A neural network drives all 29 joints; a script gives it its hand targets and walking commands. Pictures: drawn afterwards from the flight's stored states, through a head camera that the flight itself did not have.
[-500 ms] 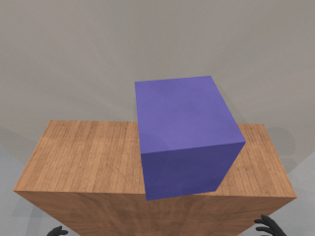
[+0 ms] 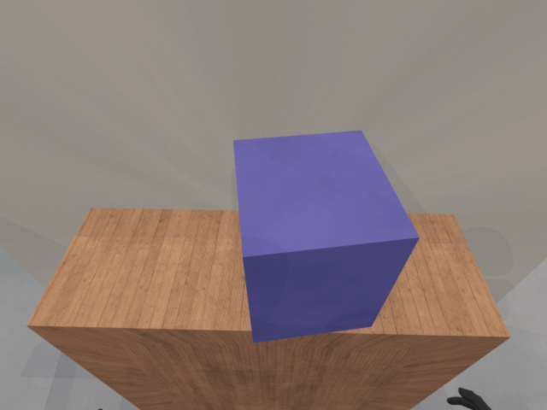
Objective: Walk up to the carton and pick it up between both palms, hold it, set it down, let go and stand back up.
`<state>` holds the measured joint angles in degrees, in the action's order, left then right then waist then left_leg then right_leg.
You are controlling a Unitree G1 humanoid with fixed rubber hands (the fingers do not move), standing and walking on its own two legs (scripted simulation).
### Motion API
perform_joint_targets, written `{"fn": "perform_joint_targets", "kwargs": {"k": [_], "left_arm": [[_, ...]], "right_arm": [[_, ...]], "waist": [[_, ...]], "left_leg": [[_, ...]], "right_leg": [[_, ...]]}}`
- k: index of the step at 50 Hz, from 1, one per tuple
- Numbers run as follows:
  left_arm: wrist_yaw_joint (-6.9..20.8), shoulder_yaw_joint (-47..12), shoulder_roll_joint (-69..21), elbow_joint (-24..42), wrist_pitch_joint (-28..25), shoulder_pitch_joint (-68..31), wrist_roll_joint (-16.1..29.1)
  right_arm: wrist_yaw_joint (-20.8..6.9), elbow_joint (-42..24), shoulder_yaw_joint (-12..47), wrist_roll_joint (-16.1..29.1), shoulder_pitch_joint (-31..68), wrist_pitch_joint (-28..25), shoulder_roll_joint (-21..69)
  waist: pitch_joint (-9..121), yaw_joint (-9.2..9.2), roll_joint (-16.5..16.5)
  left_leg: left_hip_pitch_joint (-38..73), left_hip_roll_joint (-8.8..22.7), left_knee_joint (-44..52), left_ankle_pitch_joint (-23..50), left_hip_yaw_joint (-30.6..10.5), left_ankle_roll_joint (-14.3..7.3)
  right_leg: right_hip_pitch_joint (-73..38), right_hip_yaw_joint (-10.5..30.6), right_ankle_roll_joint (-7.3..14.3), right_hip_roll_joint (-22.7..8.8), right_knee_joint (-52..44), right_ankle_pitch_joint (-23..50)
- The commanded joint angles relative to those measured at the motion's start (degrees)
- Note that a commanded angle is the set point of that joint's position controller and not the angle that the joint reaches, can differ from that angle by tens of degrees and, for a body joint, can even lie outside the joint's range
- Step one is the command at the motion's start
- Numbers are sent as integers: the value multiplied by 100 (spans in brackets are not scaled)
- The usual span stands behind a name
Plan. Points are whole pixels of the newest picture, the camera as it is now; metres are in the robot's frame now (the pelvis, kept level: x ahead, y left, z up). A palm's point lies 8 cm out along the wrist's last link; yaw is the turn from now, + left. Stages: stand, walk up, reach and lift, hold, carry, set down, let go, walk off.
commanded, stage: stand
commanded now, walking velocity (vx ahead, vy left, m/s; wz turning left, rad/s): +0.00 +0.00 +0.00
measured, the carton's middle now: (306, 238) +0.37 -0.05 +0.05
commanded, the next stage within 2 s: none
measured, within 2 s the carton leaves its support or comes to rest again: neither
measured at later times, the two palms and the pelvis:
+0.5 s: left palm out of the picture +0.09 +0.29 -0.09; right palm out of the picture +0.10 -0.31 -0.09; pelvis +0.00 +0.00 +0.00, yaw +0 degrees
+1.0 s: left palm out of the picture +0.07 +0.28 -0.09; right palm out of the picture +0.09 -0.32 -0.09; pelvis -0.01 -0.01 +0.00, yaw +0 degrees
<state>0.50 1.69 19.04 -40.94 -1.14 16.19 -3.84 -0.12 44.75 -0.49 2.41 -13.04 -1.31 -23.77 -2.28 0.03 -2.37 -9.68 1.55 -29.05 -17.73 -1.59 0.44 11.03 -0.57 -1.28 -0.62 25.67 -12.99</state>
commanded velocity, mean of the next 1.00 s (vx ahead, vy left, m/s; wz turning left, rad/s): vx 0.00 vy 0.00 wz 0.00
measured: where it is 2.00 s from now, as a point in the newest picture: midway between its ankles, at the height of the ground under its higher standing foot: outside the picture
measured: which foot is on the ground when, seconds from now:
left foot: down 0.00-1.00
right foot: down 0.00-1.00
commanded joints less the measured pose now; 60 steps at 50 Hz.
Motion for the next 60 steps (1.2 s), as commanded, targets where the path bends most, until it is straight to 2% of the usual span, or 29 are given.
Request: {"fn": "perform_joint_targets", "kwargs": {"k": [1,2,4,7,11,14,18,21,22,23,29,31,33,34,35,36,37,40,43,45,46,48,51,52,56,57,58,59,60], "left_arm": [[-49,251,1342,-132,-93,-484,409],[-25,232,1289,-111,-122,-648,393],[-30,260,1348,-146,-108,-490,424],[-63,219,1248,-162,-80,-702,330],[-52,237,1326,-273,-119,-555,395],[-35,214,1311,-219,-133,-523,388],[-25,243,1328,-294,-89,-607,397],[-42,208,1309,-193,-148,-639,415],[-28,191,1265,-246,-147,-812,410],[-15,159,1254,-292,-146,-693,377],[-69,191,1255,-301,-119,-691,369],[-70,215,1387,-289,-161,-699,374],[-69,249,1430,-400,-109,-547,374],[-50,210,1254,-342,-105,-581,416],[-63,218,1206,-355,-103,-611,389],[-9,192,1297,-320,-97,-661,428],[-42,171,1219,-316,-105,-762,435],[-56,201,1321,-429,-128,-650,402],[-69,217,1374,-381,-113,-721,347],[-44,198,1283,-364,-124,-670,410],[-34,203,1222,-386,-119,-672,372],[-36,159,1301,-429,-119,-652,433],[-61,186,1380,-467,-98,-836,380],[-70,213,1336,-517,-92,-590,379],[-35,180,1334,-522,-140,-684,417],[-26,186,1431,-512,-130,-822,402],[-55,183,1369,-613,-88,-588,399],[-66,205,1369,-580,-124,-768,366],[-59,214,1394,-534,-100,-795,374]], "right_arm": [[-4,-126,-262,-395,341,-132,-1047],[17,-53,-248,-422,244,-120,-1044],[21,-43,-226,-425,296,-95,-1076],[62,0,-182,-393,366,-121,-902],[-5,116,-285,-390,195,-104,-1072],[19,72,-232,-427,307,-117,-989],[-14,178,-218,-408,403,-79,-983],[-2,193,-219,-388,308,-111,-972],[37,271,-235,-449,426,-113,-957],[26,286,-208,-364,249,-131,-987],[27,357,-174,-354,427,-86,-937],[37,271,-185,-391,466,-74,-821],[29,319,-214,-395,542,-99,-966],[35,324,-239,-399,607,-89,-1076],[47,317,-258,-429,577,-102,-1011],[21,371,-209,-366,365,-120,-1058],[17,394,-174,-400,533,-117,-987],[22,539,-181,-442,564,-58,-1067],[-8,424,-181,-387,550,-27,-925],[7,480,-175,-401,574,-99,-985],[12,523,-202,-450,529,-119,-979],[4,545,-192,-375,550,-65,-1052],[-14,557,-173,-423,542,-65,-950],[-32,455,-236,-404,730,-105,-1089],[-35,532,-194,-394,723,-106,-995],[-53,548,-154,-388,802,-62,-923],[-16,569,-226,-390,795,-83,-1084],[-23,541,-183,-350,664,-110,-851],[-14,696,-175,-357,497,-109,-1014]], "waist": [[341,28,308],[339,-30,-125],[406,88,379],[355,-81,19],[487,-109,390],[396,-38,-92],[282,62,385],[238,-28,6],[234,63,332],[382,-54,509],[407,-3,53],[355,-108,243],[235,-2,401],[361,93,94],[303,41,456],[402,33,268],[331,52,474],[295,-5,52],[253,-120,530],[86,-2,-35],[201,56,332],[147,-39,114],[-48,-39,485],[12,8,223],[238,85,219],[78,47,438],[46,93,240],[-95,-45,602],[256,-23,283]], "left_leg": [[47,510,699,1405,-467,-321],[-163,498,762,1247,-436,-313],[-119,483,746,1242,-461,-348],[-11,529,765,1274,-401,-365],[-51,560,832,1093,-420,-342],[-124,490,782,1276,-437,-365],[-168,554,872,1038,-512,-366],[-343,461,878,1261,-453,-344],[-209,497,899,1514,-438,-339],[120,511,784,1542,-408,-331],[-111,517,848,1370,-489,-377],[83,457,797,1505,-440,-325],[-99,525,945,1003,-412,-308],[-193,482,883,1116,-390,-333],[-193,511,904,1045,-418,-299],[-191,507,882,998,-348,-325],[-200,512,893,982,-369,-365],[34,470,918,1101,-368,-300],[-13,542,930,974,-492,-333],[-220,471,1007,704,-461,-312],[-388,480,1024,687,-527,-309],[-272,456,1012,431,-408,-270],[-280,483,1062,386,-492,-296],[-322,522,1089,378,-567,-322],[-177,447,1034,614,-457,-289],[-200,525,1108,582,-573,-283],[-194,503,1030,690,-517,-310],[-293,530,978,894,-537,-326],[-61,479,1048,908,-494,-291]], "right_leg": [[-91,278,448,-478,-109,919],[-186,321,446,-490,-93,874],[-226,199,488,-454,32,836],[-153,307,455,-517,-157,985],[-294,279,455,-490,-191,965],[-294,326,447,-534,-202,860],[-233,284,511,-568,-205,818],[-335,287,420,-500,-170,1117],[-337,343,486,-617,-177,1165],[-233,296,458,-560,-229,1109],[-354,214,448,-563,-178,1012],[-112,255,410,-521,-203,1061],[-250,352,428,-572,-297,810],[-370,373,453,-630,-355,740],[-282,396,474,-621,-308,756],[-417,366,487,-662,-324,799],[-324,371,443,-579,-347,803],[-164,371,417,-585,-372,906],[-63,152,411,-515,-300,568],[-173,339,442,-539,-356,533],[-402,250,431,-534,-348,513],[-166,495,435,-641,-553,491],[5,412,475,-589,-492,181],[-104,409,468,-552,-443,378],[-61,406,395,-576,-436,253],[-74,380,380,-567,-481,293],[-88,443,405,-631,-536,432],[-104,441,451,-653,-486,742],[-241,445,462,-652,-479,647]]}}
